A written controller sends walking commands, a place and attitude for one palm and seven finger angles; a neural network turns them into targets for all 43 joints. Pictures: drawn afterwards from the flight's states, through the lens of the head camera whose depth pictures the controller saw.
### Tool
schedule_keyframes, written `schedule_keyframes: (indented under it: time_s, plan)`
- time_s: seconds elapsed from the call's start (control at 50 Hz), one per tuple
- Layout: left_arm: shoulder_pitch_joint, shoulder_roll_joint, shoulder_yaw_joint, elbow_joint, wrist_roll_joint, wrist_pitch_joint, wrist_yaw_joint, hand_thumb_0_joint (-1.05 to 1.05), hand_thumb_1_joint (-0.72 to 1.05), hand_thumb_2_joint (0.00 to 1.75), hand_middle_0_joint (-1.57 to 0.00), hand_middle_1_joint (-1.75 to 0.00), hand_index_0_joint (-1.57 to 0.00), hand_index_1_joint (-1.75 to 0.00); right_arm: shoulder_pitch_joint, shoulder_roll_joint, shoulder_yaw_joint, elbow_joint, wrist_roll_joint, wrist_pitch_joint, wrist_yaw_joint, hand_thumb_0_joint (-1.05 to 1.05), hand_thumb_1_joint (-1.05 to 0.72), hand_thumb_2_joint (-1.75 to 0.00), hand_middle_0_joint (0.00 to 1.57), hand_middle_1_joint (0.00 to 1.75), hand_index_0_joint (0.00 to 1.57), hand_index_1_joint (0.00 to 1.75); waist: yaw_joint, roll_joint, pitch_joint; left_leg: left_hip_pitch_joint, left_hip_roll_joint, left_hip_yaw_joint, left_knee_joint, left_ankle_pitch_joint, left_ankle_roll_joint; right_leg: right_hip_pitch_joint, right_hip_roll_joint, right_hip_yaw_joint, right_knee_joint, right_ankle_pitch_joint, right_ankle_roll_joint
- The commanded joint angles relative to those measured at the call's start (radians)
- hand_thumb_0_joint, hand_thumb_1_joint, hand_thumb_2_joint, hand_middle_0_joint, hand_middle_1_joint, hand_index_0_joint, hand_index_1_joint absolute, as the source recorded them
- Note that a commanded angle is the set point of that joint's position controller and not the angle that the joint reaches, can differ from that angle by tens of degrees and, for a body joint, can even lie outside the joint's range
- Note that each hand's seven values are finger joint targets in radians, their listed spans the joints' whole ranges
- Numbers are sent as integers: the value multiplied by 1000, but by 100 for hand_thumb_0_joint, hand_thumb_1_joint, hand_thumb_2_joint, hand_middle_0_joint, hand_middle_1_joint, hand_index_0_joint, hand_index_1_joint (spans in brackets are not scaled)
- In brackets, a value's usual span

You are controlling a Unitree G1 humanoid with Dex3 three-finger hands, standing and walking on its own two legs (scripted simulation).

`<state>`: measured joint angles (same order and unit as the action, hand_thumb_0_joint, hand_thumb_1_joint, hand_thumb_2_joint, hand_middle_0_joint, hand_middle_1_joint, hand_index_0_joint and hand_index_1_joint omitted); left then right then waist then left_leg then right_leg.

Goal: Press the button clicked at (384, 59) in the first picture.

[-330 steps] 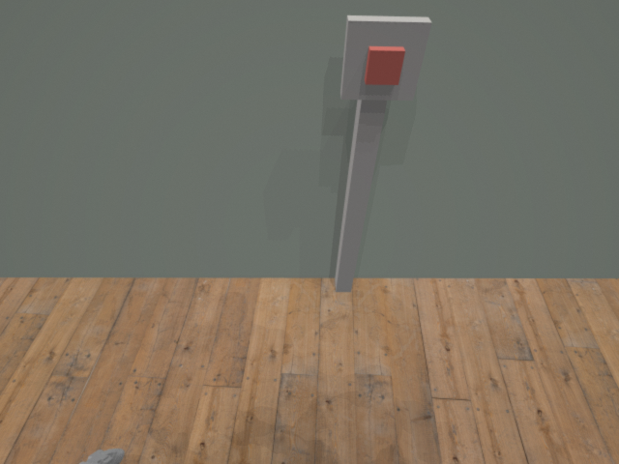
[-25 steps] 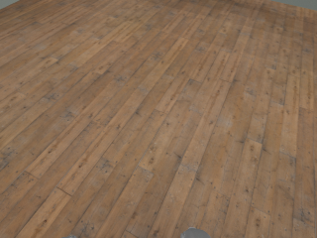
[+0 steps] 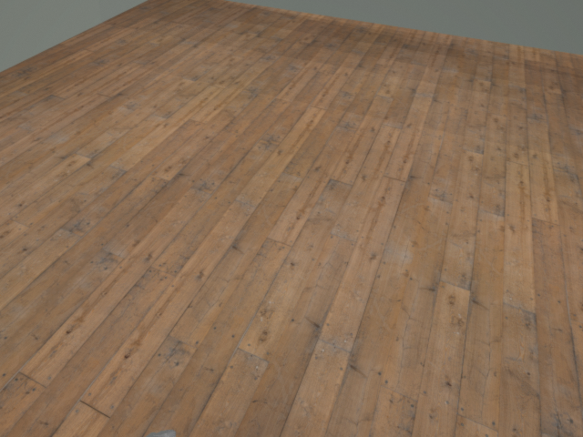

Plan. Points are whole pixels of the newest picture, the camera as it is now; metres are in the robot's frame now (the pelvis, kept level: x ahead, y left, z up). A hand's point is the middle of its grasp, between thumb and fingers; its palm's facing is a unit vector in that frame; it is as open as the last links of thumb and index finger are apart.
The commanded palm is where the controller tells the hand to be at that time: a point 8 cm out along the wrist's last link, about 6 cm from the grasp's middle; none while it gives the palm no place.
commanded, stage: turn to face it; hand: left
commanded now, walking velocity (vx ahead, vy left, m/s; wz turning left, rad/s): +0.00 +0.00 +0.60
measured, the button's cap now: out of the picture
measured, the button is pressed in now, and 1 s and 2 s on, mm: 0 0 0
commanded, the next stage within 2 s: none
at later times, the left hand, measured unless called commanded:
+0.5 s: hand out of the picture +0.04 +0.20 -0.15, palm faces +0.29 -0.92 -0.27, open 7.4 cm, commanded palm none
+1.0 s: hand out of the picture -0.13 +0.12 -0.17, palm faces +0.61 -0.75 -0.26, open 7.4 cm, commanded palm none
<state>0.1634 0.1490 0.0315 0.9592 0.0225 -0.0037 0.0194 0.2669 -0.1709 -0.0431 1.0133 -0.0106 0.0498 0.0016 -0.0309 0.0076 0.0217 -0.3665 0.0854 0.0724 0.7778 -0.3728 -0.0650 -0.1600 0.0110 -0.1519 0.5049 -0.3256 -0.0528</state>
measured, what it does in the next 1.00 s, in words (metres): steps on the spot, turning left: left foot, then right foot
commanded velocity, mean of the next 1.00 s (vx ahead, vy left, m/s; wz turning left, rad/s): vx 0.00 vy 0.00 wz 0.60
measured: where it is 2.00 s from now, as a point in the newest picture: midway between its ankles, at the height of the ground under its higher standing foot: outside the picture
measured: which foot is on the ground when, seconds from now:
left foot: up 0.00-0.04, down 0.06-0.54, up 0.56-1.00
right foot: down 0.00-0.08, up 0.10-0.52, down 0.54-1.00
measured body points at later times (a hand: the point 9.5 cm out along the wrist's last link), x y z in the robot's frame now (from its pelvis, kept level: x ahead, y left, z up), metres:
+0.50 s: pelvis -0.01 -0.03 +0.00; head +0.03 -0.03 +0.45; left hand +0.03 +0.24 -0.13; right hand +0.10 -0.27 -0.15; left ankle +0.01 +0.11 -0.73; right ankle +0.01 -0.17 -0.71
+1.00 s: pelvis -0.03 -0.06 +0.00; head +0.01 -0.03 +0.45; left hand -0.16 +0.16 -0.15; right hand +0.22 -0.21 -0.14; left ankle -0.11 +0.04 -0.72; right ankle +0.01 -0.17 -0.73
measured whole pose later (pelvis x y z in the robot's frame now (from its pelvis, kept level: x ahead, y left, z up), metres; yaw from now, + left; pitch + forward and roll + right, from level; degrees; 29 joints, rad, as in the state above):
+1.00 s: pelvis -0.03 -0.06 +0.00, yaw +36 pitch +0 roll +1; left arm 0.28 0.22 0.05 0.93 0.03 0.02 0.02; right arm 0.12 -0.25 -0.08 0.91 -0.01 0.07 0.04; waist 0.03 -0.02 0.10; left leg -0.33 0.05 0.10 0.70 -0.38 -0.06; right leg -0.21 -0.18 -0.31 0.59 -0.35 0.02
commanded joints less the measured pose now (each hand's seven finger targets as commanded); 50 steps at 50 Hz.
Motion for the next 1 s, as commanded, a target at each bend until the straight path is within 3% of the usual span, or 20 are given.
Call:
schedule_keyframes:
  time_s: [0.0, 0.02, 0.04, 0.06, 0.08, 0.12, 0.2, 0.38, 0.46, 0.48, 0.5, 0.52, 0.54, 0.56, 0.6, 0.64, 0.78, 0.88, 0.96, 0.98]
  plan:
    - [51, 191, 57, -33, -6, -2, 21, 0, 90, 90, -20, -30, -20, -30, 29, -80, -21, -66, -5, -26, -5, 0, -90, -90, 20, 30, 20, 30, 20, -64, 7, 73, -2, 15, -207, 134, 18, -15, -305, 130, -13, 496, -57]
    - [63, 176, 57, -38, -12, 3, 18, 0, 90, 90, -20, -30, -20, -30, 74, -110, -28, -59, -5, -31, -4, 0, -90, -90, 20, 30, 20, 30, 3, 29, -29, 172, 35, -47, -288, 341, 49, -74, -262, 79, 97, 415, -5]
    - [91, 125, 53, -54, -20, 8, 16, 0, 90, 90, -20, -30, -20, -30, 117, -180, -43, -62, -13, -39, -7, 0, -90, -90, 20, 30, 20, 30, -4, 248, -64, 253, 221, -307, -346, 682, 154, -212, -143, 4, 276, 126, 74]
    - [53, 104, 43, -85, -19, 12, 19, 0, 90, 90, -20, -30, -20, -30, 138, -215, -50, -60, -13, -36, -12, 0, -90, -90, 20, 30, 20, 30, -15, 318, -49, 252, 351, -447, -419, 896, 278, -309, -63, 32, 483, -333, 107]
    - [11, 127, 44, -93, -10, 18, 20, 0, 90, 90, -20, -30, -20, -30, 137, -215, -51, -55, -15, -37, -20, 0, -90, -90, 20, 30, 20, 30, -20, 226, -46, 236, 344, -443, -434, 769, 304, -340, -81, 115, 601, -313, 100]
    - [-33, 125, 60, -90, -4, 20, 10, 0, 90, 90, -20, -30, -20, -30, 79, -185, -48, -76, -16, -44, -29, 0, -90, -90, 20, 30, 20, 30, -11, 161, -31, 199, 262, -392, -440, 602, 267, -392, -95, 157, 673, -193, 103]
    - [-2, 120, 62, -75, -7, 24, -1, 0, 90, 90, -20, -30, -20, -30, 17, -194, -51, -106, -12, -51, -28, 0, -90, -90, 20, 30, 20, 30, 8, 97, -93, 231, 167, -283, -437, 554, 218, -366, -84, 153, 616, -83, 125]
    - [-39, 125, 59, -115, -12, 29, 3, 0, 90, 90, -20, -30, -20, -30, 3, -238, -81, -126, -17, -28, -12, 0, -90, -90, 20, 30, 20, 30, -15, 182, -78, 177, 132, -395, -436, 391, 227, -276, -44, 143, 343, -125, 137]
    - [78, 144, 63, -98, -21, 20, 7, 0, 90, 90, -20, -30, -20, -30, -72, -254, -94, -163, -14, -16, -5, 0, -90, -90, 20, 30, 20, 30, 39, 199, -105, 46, 74, -431, -384, 318, 184, -40, -7, 121, 52, -5, 120]
    - [130, 175, 71, -87, -17, 12, 10, 0, 90, 90, -20, -30, -20, -30, -93, -236, -93, -176, -8, -13, -2, 0, -90, -90, 20, 30, 20, 30, 70, 137, -111, -49, 33, -400, -328, 232, 142, 91, -35, 129, -99, 82, 113]
    - [160, 256, 87, -88, -1, 0, 17, 0, 90, 90, -20, -30, -20, -30, -68, -163, -85, -189, -1, -10, 4, 0, -90, -90, 20, 30, 20, 30, 82, -90, -124, -231, -77, -279, -130, 19, 60, 235, -251, 326, -262, -21, 52]
    - [121, 345, 96, -115, 7, 1, 22, 0, 90, 90, -20, -30, -20, -30, -86, -123, -76, -220, -7, -13, 3, 0, -90, -90, 20, 30, 20, 30, 87, -345, -62, -360, -162, -123, 138, -206, -2, 142, -512, 594, -315, -15, -48]
    - [68, 318, 81, -135, -2, 7, 26, 0, 90, 90, -20, -30, -20, -30, -106, -186, -86, -218, -18, -10, 6, 0, -90, -90, 20, 30, 20, 30, 68, -231, -32, -289, -95, -173, 290, -188, 19, -27, -513, 519, -307, -25, -77]
    - [-13, 256, 76, -148, 0, -1, 26, 0, 90, 90, -20, -30, -20, -30, -94, -178, -88, -200, -20, -1, 12, 0, -90, -90, 20, 30, 20, 30, 23, -198, 13, -282, -71, -181, 356, -110, 22, -85, -438, 413, -305, -15, -59]
    - [-59, 215, 56, -155, -4, -3, 18, 0, 90, 90, -20, -30, -20, -30, -70, -171, -85, -160, -19, 9, 22, 0, -90, -90, 20, 30, 20, 30, -8, -168, 64, -264, -52, -127, 451, -17, 2, -105, -344, 275, -242, 144, -27]
    - [-20, 197, 46, -148, -3, -11, 14, 0, 90, 90, -20, -30, -20, -30, -45, -155, -78, -148, -15, 11, 28, 0, -90, -90, 20, 30, 20, 30, -6, -165, 53, -262, -57, -90, 468, 38, -14, -53, -303, 163, -201, 280, -20]
    - [124, 226, 52, -108, 4, -6, 17, 0, 90, 90, -20, -30, -20, -30, -174, -155, -65, -180, -11, 17, 30, 0, -90, -90, 20, 30, 20, 30, 67, -184, 35, -251, -29, -42, 311, -11, -32, 76, -365, 127, -187, 351, -54]
    - [145, 264, 66, -95, 11, 1, 15, 0, 90, 90, -20, -30, -20, -30, -222, -135, -42, -199, -2, -1, 30, 0, -90, -90, 20, 30, 20, 30, 91, -216, -26, -130, -31, 17, 48, -77, -13, 129, -403, 78, -103, 533, -71]
    - [128, 281, 75, -87, 0, 10, 7, 0, 90, 90, -20, -30, -20, -30, -130, -153, -43, -188, -2, -19, 25, 0, -90, -90, 20, 30, 20, 30, 49, -209, -100, 84, -64, 67, -253, 99, 21, 94, -376, -21, 57, 555, -4]
    - [122, 264, 74, -91, -7, 13, 5, 0, 90, 90, -20, -30, -20, -30, -64, -200, -56, -174, -5, -27, 25, 0, -90, -90, 20, 30, 20, 30, 9, -99, -144, 256, -28, 3, -377, 264, 44, -13, -352, -42, 217, 473, 42]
